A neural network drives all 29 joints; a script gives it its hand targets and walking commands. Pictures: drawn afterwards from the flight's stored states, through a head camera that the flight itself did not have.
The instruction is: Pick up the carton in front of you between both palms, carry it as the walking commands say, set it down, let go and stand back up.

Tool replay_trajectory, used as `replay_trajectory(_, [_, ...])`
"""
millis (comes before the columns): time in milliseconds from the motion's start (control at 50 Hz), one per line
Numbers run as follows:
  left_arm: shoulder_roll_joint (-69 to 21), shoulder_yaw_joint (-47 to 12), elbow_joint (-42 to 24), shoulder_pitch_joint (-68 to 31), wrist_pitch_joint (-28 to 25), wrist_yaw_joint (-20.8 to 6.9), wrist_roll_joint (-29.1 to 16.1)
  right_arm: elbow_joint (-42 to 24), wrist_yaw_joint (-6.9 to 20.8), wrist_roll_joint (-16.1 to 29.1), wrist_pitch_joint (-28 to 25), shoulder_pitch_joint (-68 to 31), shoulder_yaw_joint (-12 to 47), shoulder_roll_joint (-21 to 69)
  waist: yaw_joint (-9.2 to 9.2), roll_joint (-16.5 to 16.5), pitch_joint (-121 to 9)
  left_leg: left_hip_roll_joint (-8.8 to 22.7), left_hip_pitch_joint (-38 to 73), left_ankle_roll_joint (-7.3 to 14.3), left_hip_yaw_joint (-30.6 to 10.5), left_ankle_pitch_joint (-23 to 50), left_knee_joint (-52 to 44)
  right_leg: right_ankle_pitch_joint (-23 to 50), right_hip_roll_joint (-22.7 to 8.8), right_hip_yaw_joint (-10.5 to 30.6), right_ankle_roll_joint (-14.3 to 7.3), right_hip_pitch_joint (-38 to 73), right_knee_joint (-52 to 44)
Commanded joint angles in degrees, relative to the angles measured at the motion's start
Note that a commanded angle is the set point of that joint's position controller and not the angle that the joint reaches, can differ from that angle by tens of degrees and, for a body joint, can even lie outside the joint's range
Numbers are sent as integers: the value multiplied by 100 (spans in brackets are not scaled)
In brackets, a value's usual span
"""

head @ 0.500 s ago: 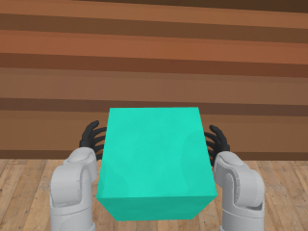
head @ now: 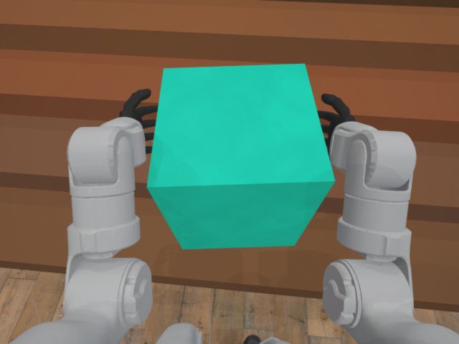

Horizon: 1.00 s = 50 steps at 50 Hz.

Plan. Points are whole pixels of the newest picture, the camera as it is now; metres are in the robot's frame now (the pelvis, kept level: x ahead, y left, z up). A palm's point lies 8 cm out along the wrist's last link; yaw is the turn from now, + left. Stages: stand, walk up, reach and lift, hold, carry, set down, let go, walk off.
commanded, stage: carry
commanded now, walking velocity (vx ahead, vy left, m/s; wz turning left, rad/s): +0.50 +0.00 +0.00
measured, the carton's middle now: (236, 167) +0.39 +0.01 +0.07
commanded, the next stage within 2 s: none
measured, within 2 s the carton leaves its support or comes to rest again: neither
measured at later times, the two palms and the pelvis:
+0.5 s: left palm (151, 15) +0.80 +0.23 +0.11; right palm (276, 21) +0.78 -0.07 +0.11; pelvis +0.40 +0.08 +0.00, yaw -3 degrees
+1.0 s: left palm out of the picture +1.12 +0.35 +0.38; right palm out of the picture +1.16 +0.06 +0.41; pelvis +0.77 +0.14 +0.23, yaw -1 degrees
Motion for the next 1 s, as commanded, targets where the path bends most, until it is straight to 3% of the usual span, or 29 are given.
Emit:
replay_trajectory(0, [-5936,-3483,-474,-4547,-60,-1418,-2753,-362,1048,2335,-341,-4444,3366,5871,34,-582,-3483,147,-1003,-53,-96,231,-279,2497,-1575,1918,-540,3406,-751])
replay_trajectory(140, [-6086,-3416,-384,-4305,-224,-1425,-2350,-180,994,1776,-536,-4184,3264,6004,336,-1013,-3458,-106,-2160,72,468,255,-613,4083,-1375,1391,-665,4411,-70])
replay_trajectory(220, [-6004,-3656,-521,-4152,-299,-1445,-2321,-280,1074,1659,-567,-4033,3401,5913,720,-941,-3090,119,-4520,323,224,-564,962,3844,-1852,2325,-949,6004,6])
replay_trajectory(280, [-6026,-3953,-418,-4225,-331,-1467,-2583,-29,1075,1492,-543,-3881,3369,5677,1372,-956,-2293,-404,-8077,370,-317,-3344,4369,6572,-2337,3248,-1304,8084,478])
replay_trajectory(300, [-5978,-4006,-394,-4117,-353,-1454,-2644,84,1045,1459,-539,-3731,3330,5606,1372,-1021,-2229,-556,-8913,401,-732,-3895,5279,6805,-2499,3293,-1249,8557,525])
replay_trajectory(320, [-6054,-4052,-396,-4086,-380,-1447,-2750,163,1006,1377,-544,-3627,3177,5397,1490,-968,-2041,-581,-9389,454,-966,-4634,5412,6825,-2495,3162,-1041,8784,508])
replay_trajectory(340, [-6032,-4036,-445,-4065,-413,-1457,-2830,244,969,1272,-574,-3546,3070,5252,1221,-640,-1950,-416,-8695,605,-803,-4921,4207,6889,-2193,2630,-701,8202,68])
replay_trajectory(360, [-6116,-4085,-577,-4336,-450,-1492,-2969,252,944,1144,-615,-3431,2932,5079,817,-405,-1790,-42,-7083,633,-409,-4372,2368,6611,-1958,1934,-236,6719,-402])
replay_trajectory(380, [-6274,-4088,-672,-4632,-470,-1546,-3110,325,907,1018,-665,-3107,2883,4973,-194,-58,-2594,-114,-2297,664,363,-2285,-1017,7167,-1178,590,203,3568,-625])
replay_trajectory(400, [-6456,-4133,-726,-4760,-559,-1602,-3280,90,891,1062,-759,-3154,2844,5006,-914,-848,-3685,-1191,2407,395,1419,388,-815,8190,-1077,845,-63,855,-57])
replay_trajectory(420, [-6634,-4255,-1001,-5112,-632,-1620,-3287,-300,943,1240,-861,-3449,2986,5304,-2106,-1221,-4226,-1268,4854,326,692,1600,-1115,7325,-971,891,70,-543,1980])
replay_trajectory(440, [-6782,-4344,-1087,-5131,-668,-1629,-3117,-515,1025,1494,-970,-3770,3254,5706,-2183,593,-4166,-672,4661,791,-1724,3181,-2968,-479,575,936,572,-613,5129])
replay_trajectory(460, [-6617,-4094,-909,-4516,-684,-1569,-2901,-643,1050,1632,-1036,-3461,3397,5562,-1266,2256,-5576,1146,4618,1557,-5037,6868,-3780,-1345,1649,2708,750,-382,7528])
replay_trajectory(480, [-6339,-3880,-618,-3857,-666,-1466,-2544,-812,1092,1881,-1004,-3396,3723,6048,-1033,1286,-5653,1096,4727,1408,-4454,6838,-3202,-899,1407,2873,601,-44,7994])
replay_trajectory(520, [-6244,-3793,-946,-3302,-732,-1301,-2033,-1433,1250,2313,-1111,-3631,4037,6472,-706,644,-5025,908,4372,1115,-3608,4932,-3320,-792,833,2147,680,-819,7444])
replay_trajectory(560, [-6064,-3677,-1096,-3099,-840,-1207,-1636,-1764,1380,2690,-1176,-4003,4436,6793,-739,752,-4690,633,4593,1017,-3284,4305,-3455,-840,624,1918,523,-1646,7411])
replay_trajectory(640, [-6003,-3882,-753,-2338,-1159,-1202,-1242,-1508,1608,2967,-1335,-3649,5013,6992,-1097,-305,-3703,663,5716,624,-2413,6323,-4075,-1661,351,877,435,-3246,6049])
replay_trajectory(680, [-5859,-3801,-435,-1836,-1302,-1189,-933,-1180,1740,3078,-1411,-3493,5124,6929,-1225,119,-3669,611,6074,215,-1966,8002,-4082,-1766,414,456,282,-3622,5746])
replay_trajectory(720, [-5644,-3673,-194,-1656,-1386,-1135,-641,-716,1854,3183,-1498,-3374,5118,6874,-1282,436,-3578,674,6742,373,-2075,7698,-4144,-2154,335,352,142,-4833,6141])
replay_trajectory(760, [-5345,-3533,-15,-1768,-1448,-1064,-524,-381,1947,3282,-1533,-3535,4970,6830,-953,-275,-3132,391,4769,456,-1223,8432,-4838,-2177,519,-212,74,-3002,4231])
replay_trajectory(800, [-5122,-3575,-206,-2165,-1371,-1024,-611,-213,1985,3352,-1516,-3691,4676,6740,-207,353,-3342,404,2080,283,-622,10565,-4292,19,1142,-703,8,607,2784])
replay_trajectory(820, [-5177,-3730,-342,-2397,-1295,-1020,-756,-151,1979,3302,-1461,-3773,4557,6639,278,711,-3642,633,1449,145,-537,10865,-3335,506,996,-322,-130,1857,2358])
replay_trajectory(840, [-5219,-3849,-437,-2478,-1222,-1032,-986,-170,1975,3285,-1381,-3959,4435,6548,942,-5,-4169,100,652,-299,-53,9172,-677,1551,571,514,-758,3363,975])
replay_trajectory(860, [-5449,-3855,-309,-2332,-1160,-1058,-1111,-81,1950,3155,-1265,-3893,4310,6449,1051,-1702,-3752,-940,-588,-371,5,578,2281,3298,-386,2182,-1479,3802,-402])
replay_trajectory(880, [-5319,-3885,-207,-2134,-1064,-1088,-1227,24,1901,2975,-1150,-3440,4053,6209,513,-1092,-4529,-1214,-969,-255,-1444,-63,4241,4022,-1661,4875,-2334,3791,-219])
replay_trajectory(900, [-5503,-4176,-309,-2453,-927,-1154,-1636,5,1825,2678,-1029,-3317,3612,5833,380,-114,-4654,-925,-1361,-165,-1824,-89,5169,1782,-1951,5666,-2501,3621,-558])
replay_trajectory(920, [-5775,-4421,-423,-3085,-803,-1237,-2126,-13,1724,2355,-910,-3178,3274,5481,165,625,-3985,-684,-1953,69,-1679,75,5068,-271,-1830,5645,-2114,3023,-923])
replay_trajectory(940, [-6043,-4606,-599,-3960,-693,-1327,-2598,87,1613,1987,-807,-3229,2897,5167,50,1159,-3218,-434,-2400,130,-1462,74,4517,-336,-1538,5112,-1620,2736,-797])
replay_trajectory(980, [-6229,-4654,-390,-5119,-513,-1486,-3245,535,1435,1286,-715,-3068,2201,4434,26,1687,-2676,-226,-2151,173,-984,260,3505,-37,-1282,4088,-1265,1991,-721])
